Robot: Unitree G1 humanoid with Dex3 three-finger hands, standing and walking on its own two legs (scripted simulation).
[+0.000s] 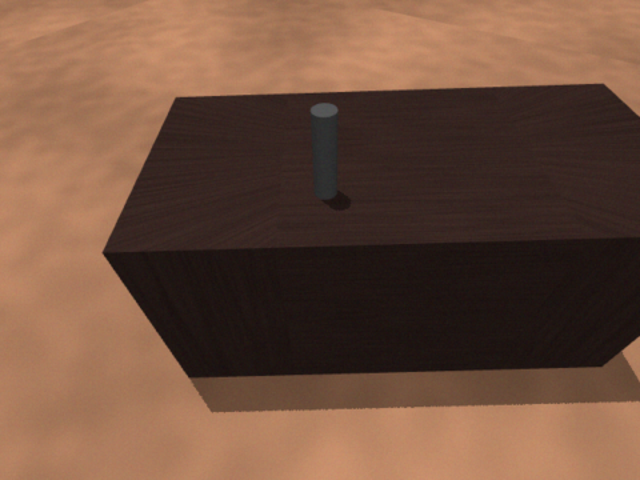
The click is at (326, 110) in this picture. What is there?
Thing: slim round
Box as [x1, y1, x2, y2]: [310, 103, 337, 199]
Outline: 320,103 314,105 310,110 314,193 319,198 327,199 333,197 336,194 337,108 332,104
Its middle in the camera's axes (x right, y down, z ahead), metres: +0.01 -0.19 +0.84
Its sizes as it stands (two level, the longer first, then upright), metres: 0.055 0.055 0.212
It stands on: a support 0.65 m high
